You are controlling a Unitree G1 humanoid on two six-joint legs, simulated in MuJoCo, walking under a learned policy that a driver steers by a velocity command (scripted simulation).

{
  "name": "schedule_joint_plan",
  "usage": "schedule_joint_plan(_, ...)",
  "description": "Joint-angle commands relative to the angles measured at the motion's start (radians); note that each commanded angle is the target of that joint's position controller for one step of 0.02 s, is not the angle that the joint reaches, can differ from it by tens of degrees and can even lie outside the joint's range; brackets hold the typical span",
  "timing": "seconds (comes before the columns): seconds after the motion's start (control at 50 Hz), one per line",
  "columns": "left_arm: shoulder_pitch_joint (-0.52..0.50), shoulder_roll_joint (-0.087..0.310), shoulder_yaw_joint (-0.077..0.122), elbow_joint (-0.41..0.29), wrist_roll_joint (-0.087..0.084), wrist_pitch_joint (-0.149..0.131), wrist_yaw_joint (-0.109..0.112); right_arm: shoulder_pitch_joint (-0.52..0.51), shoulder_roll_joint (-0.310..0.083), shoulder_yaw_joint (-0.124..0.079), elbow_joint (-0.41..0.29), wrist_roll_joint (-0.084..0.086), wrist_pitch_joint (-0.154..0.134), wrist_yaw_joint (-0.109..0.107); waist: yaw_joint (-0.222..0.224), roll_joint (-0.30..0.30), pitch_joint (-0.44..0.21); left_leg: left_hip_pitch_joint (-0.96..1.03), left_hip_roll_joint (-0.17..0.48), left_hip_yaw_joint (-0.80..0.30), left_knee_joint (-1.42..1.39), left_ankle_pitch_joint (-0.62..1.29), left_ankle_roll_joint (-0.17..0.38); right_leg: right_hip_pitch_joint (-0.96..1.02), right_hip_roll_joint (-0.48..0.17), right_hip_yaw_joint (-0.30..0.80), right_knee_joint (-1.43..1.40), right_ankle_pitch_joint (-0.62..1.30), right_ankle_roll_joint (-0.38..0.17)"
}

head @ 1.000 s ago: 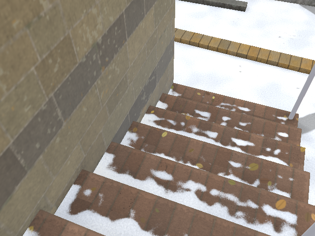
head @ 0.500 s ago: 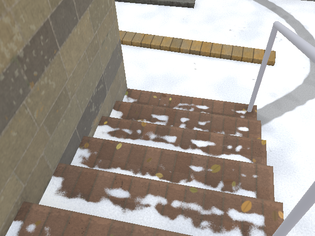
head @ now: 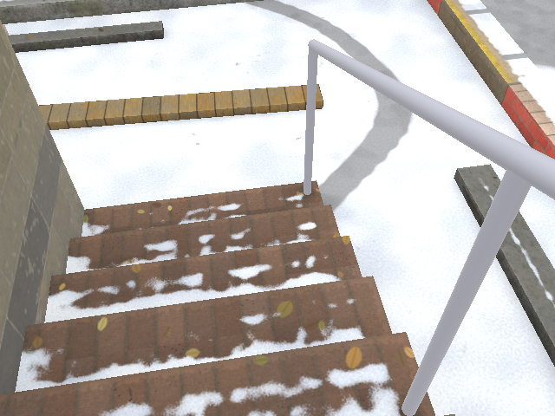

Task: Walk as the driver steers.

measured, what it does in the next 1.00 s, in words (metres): steps on the spot: right foot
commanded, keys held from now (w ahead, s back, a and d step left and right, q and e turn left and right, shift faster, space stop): no key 1.00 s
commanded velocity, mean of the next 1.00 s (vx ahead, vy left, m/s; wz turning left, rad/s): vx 0.00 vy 0.00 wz -0.05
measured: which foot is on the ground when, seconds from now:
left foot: down 0.00-1.00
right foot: up 0.00-0.10, down 0.12-1.00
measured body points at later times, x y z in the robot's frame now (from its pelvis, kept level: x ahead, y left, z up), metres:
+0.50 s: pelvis +0.02 -0.03 +0.00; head +0.04 -0.04 +0.45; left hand +0.10 +0.22 -0.12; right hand +0.10 -0.28 -0.15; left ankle +0.02 +0.13 -0.74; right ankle -0.01 -0.11 -0.74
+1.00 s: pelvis +0.03 -0.03 +0.00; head +0.05 -0.04 +0.45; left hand +0.05 +0.23 -0.14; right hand +0.08 -0.28 -0.16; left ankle +0.02 +0.13 -0.74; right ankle -0.01 -0.11 -0.74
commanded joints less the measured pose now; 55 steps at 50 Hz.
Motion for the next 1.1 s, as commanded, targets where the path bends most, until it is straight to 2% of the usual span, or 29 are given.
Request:
schedule_joint_plan(0.02, 0.193, -0.043, -0.015, 0.016, 0.000, 0.002, -0.058, -0.109, -0.076, -0.010, -0.064, 0.025, -0.016, 0.009, 0.108, 0.041, -0.018, -0.007, 0.129, -0.093, -0.176, 0.264, 0.156, 0.078, -0.116, -0.138, -0.115, 0.099, 0.042)
schedule_joint_plan(0.04, 0.200, -0.079, -0.026, 0.038, -0.010, -0.009, -0.100, -0.152, -0.053, 0.006, -0.064, 0.042, -0.016, 0.026, 0.122, 0.041, 0.001, -0.112, 0.073, -0.039, -0.180, 0.126, 0.072, 0.238, -0.167, -0.161, -0.292, 0.097, 0.063)
schedule_joint_plan(0.06, 0.160, -0.111, -0.039, 0.043, -0.032, -0.022, -0.146, -0.158, -0.042, 0.016, -0.048, 0.063, -0.009, 0.045, 0.106, 0.071, 0.029, -0.142, 0.051, -0.040, -0.166, -0.041, 0.005, 0.318, -0.177, -0.162, -0.464, 0.060, 0.091)
schedule_joint_plan(0.08, 0.146, -0.122, -0.046, 0.055, -0.059, -0.037, -0.178, -0.176, -0.048, 0.023, -0.034, 0.077, 0.001, 0.067, 0.117, 0.060, 0.050, -0.170, 0.064, -0.069, -0.136, -0.155, -0.028, 0.409, -0.173, -0.167, -0.660, 0.154, 0.106)
schedule_joint_plan(0.1, 0.155, -0.091, -0.038, 0.076, -0.069, -0.054, -0.186, -0.136, -0.080, 0.019, 0.003, 0.070, 0.011, 0.088, 0.132, 0.074, 0.049, -0.202, 0.095, -0.114, -0.105, -0.104, -0.021, 0.529, -0.159, -0.174, -0.736, 0.293, 0.097)
schedule_joint_plan(0.12, 0.200, -0.035, -0.021, 0.085, -0.072, -0.071, -0.174, -0.070, -0.082, 0.019, 0.036, 0.052, 0.018, 0.108, 0.144, 0.067, -0.004, -0.159, 0.134, -0.154, -0.067, 0.015, -0.025, 0.610, -0.169, -0.145, -0.768, 0.427, 0.059)
schedule_joint_plan(0.14, 0.180, 0.038, -0.003, 0.070, -0.069, -0.086, -0.153, 0.019, -0.053, 0.019, 0.066, 0.049, 0.014, 0.110, 0.108, -0.002, -0.071, -0.049, 0.126, -0.143, -0.015, -0.015, -0.067, 0.613, -0.222, -0.073, -0.844, 0.612, 0.001)
schedule_joint_plan(0.16, 0.030, 0.154, 0.020, 0.026, -0.061, -0.098, -0.141, 0.156, -0.069, -0.012, 0.087, 0.030, -0.008, 0.078, -0.048, -0.091, -0.036, 0.038, 0.073, -0.049, -0.023, -0.109, -0.082, 0.499, -0.242, -0.043, -0.857, 0.639, -0.128)
schedule_joint_plan(0.18, -0.030, 0.120, 0.026, 0.040, -0.059, -0.083, -0.146, 0.039, -0.139, -0.018, 0.071, 0.022, -0.019, 0.055, -0.006, -0.072, 0.024, 0.111, 0.031, 0.043, 0.009, -0.104, -0.105, 0.301, -0.219, -0.017, -0.909, 0.252, -0.185)
schedule_joint_plan(0.2, 0.000, 0.117, 0.037, 0.049, -0.088, -0.078, -0.129, -0.039, -0.134, -0.018, 0.071, 0.018, -0.022, 0.053, 0.035, -0.009, 0.042, 0.136, 0.020, 0.050, 0.046, -0.114, -0.089, 0.260, -0.206, -0.016, -0.969, 0.144, -0.184)
schedule_joint_plan(0.22, -0.034, 0.060, 0.022, 0.049, -0.104, -0.076, -0.121, -0.035, -0.078, -0.008, 0.076, 0.019, -0.025, 0.053, 0.008, -0.021, 0.067, 0.142, 0.041, 0.036, 0.032, -0.070, -0.091, 0.258, -0.215, 0.005, -0.981, 0.176, -0.174)
schedule_joint_plan(0.24, -0.046, 0.018, 0.019, 0.041, -0.110, -0.068, -0.123, -0.005, -0.083, -0.015, 0.103, 0.029, -0.025, 0.055, 0.012, -0.032, 0.075, 0.110, 0.054, 0.026, 0.005, -0.063, -0.086, 0.317, -0.207, -0.004, -0.971, 0.233, -0.158)
schedule_joint_plan(0.26, -0.004, -0.005, 0.012, 0.059, -0.104, -0.069, -0.121, 0.006, -0.072, -0.016, 0.115, 0.035, -0.020, 0.056, 0.019, -0.033, 0.081, 0.095, 0.056, 0.023, -0.014, -0.044, -0.084, 0.360, -0.208, -0.005, -0.965, 0.286, -0.144)
schedule_joint_plan(0.28, 0.037, -0.014, 0.013, 0.075, -0.103, -0.071, -0.116, 0.015, -0.059, -0.015, 0.128, 0.039, -0.019, 0.061, 0.031, -0.024, 0.075, 0.099, 0.058, 0.022, -0.026, -0.003, -0.077, 0.398, -0.195, -0.023, -0.953, 0.344, -0.137)
schedule_joint_plan(0.32, 0.094, 0.011, 0.025, 0.107, -0.092, -0.075, -0.108, -0.016, -0.047, -0.017, 0.134, 0.030, -0.014, 0.064, 0.044, -0.024, 0.059, 0.091, 0.059, 0.029, -0.035, 0.050, -0.073, 0.478, -0.179, -0.051, -0.943, 0.460, -0.131)
schedule_joint_plan(0.36, 0.108, 0.014, 0.031, 0.118, -0.083, -0.073, -0.107, -0.026, -0.072, -0.029, 0.161, 0.026, -0.010, 0.056, 0.051, -0.022, 0.052, 0.089, 0.058, 0.030, -0.030, 0.077, -0.073, 0.516, -0.177, -0.062, -0.927, 0.561, -0.136)
schedule_joint_plan(0.4, 0.110, 0.013, 0.035, 0.124, -0.083, -0.071, -0.109, -0.024, -0.073, -0.034, 0.186, 0.025, -0.008, 0.049, 0.048, -0.025, 0.047, 0.099, 0.063, 0.030, -0.031, 0.089, -0.075, 0.528, -0.177, -0.068, -0.923, 0.598, -0.137)
schedule_joint_plan(0.42, 0.112, -0.003, 0.030, 0.128, -0.084, -0.070, -0.111, -0.008, -0.070, -0.035, 0.208, 0.033, -0.006, 0.047, 0.041, -0.021, 0.054, 0.108, 0.066, 0.032, -0.035, 0.084, -0.079, 0.520, -0.178, -0.066, -0.926, 0.571, -0.139)
schedule_joint_plan(0.48, 0.106, 0.022, 0.040, 0.133, -0.081, -0.067, -0.113, -0.024, -0.078, -0.039, 0.243, 0.028, -0.005, 0.042, 0.042, -0.019, 0.065, 0.118, 0.063, 0.034, -0.041, 0.086, -0.082, 0.514, -0.172, -0.076, -0.930, 0.547, -0.143)
schedule_joint_plan(0.7, 0.135, 0.033, 0.047, 0.185, -0.073, -0.063, -0.106, -0.054, -0.091, -0.040, 0.339, 0.023, -0.006, 0.029, 0.038, -0.016, 0.076, 0.160, 0.055, 0.043, -0.047, 0.124, -0.079, 0.504, -0.167, -0.101, -0.911, 0.551, -0.143)
schedule_joint_plan(0.72, 0.138, 0.039, 0.050, 0.187, -0.076, -0.060, -0.109, -0.059, -0.105, -0.045, 0.349, 0.024, -0.004, 0.026, 0.040, -0.010, 0.079, 0.163, 0.050, 0.050, -0.046, 0.106, -0.082, 0.504, -0.167, -0.100, -0.914, 0.531, -0.150)
schedule_joint_plan(0.74, 0.138, 0.028, 0.047, 0.194, -0.072, -0.063, -0.107, -0.053, -0.085, -0.039, 0.354, 0.021, -0.005, 0.027, 0.034, -0.018, 0.084, 0.162, 0.055, 0.042, -0.050, 0.120, -0.080, 0.497, -0.166, -0.103, -0.910, 0.532, -0.146)
schedule_joint_plan(0.78, 0.151, 0.032, 0.048, 0.204, -0.075, -0.060, -0.108, -0.058, -0.103, -0.044, 0.371, 0.023, -0.004, 0.025, 0.038, -0.009, 0.086, 0.169, 0.048, 0.051, -0.045, 0.107, -0.080, 0.495, -0.165, -0.103, -0.911, 0.516, -0.151)
schedule_joint_plan(0.8, 0.150, 0.025, 0.047, 0.210, -0.072, -0.063, -0.106, -0.053, -0.083, -0.038, 0.373, 0.022, -0.004, 0.027, 0.033, -0.017, 0.088, 0.168, 0.053, 0.043, -0.048, 0.124, -0.077, 0.489, -0.164, -0.107, -0.906, 0.523, -0.147)
schedule_joint_plan(0.84, 0.161, 0.029, 0.047, 0.219, -0.073, -0.059, -0.107, -0.065, -0.106, -0.044, 0.384, 0.021, -0.004, 0.025, 0.037, -0.010, 0.087, 0.179, 0.046, 0.051, -0.041, 0.117, -0.075, 0.484, -0.164, -0.109, -0.905, 0.508, -0.149)
schedule_joint_plan(0.88, 0.166, 0.021, 0.044, 0.230, -0.070, -0.060, -0.105, -0.058, -0.083, -0.037, 0.393, 0.019, -0.005, 0.026, 0.032, -0.019, 0.096, 0.180, 0.050, 0.043, -0.043, 0.132, -0.072, 0.471, -0.163, -0.113, -0.898, 0.507, -0.145)
schedule_joint_plan(0.9, 0.175, 0.031, 0.048, 0.235, -0.075, -0.056, -0.109, -0.051, -0.100, -0.041, 0.410, 0.018, -0.004, 0.026, 0.037, -0.006, 0.099, 0.178, 0.046, 0.049, -0.039, 0.105, -0.073, 0.471, -0.160, -0.115, -0.896, 0.488, -0.149)
schedule_joint_plan(1.1, 0.213, 0.018, 0.043, 0.277, -0.073, -0.057, -0.111, -0.051, -0.097, -0.035, 0.453, 0.018, -0.009, 0.024, 0.038, -0.016, 0.107, 0.162, 0.041, 0.049, -0.014, 0.098, -0.070, 0.455, -0.163, -0.120, -0.868, 0.493, -0.147)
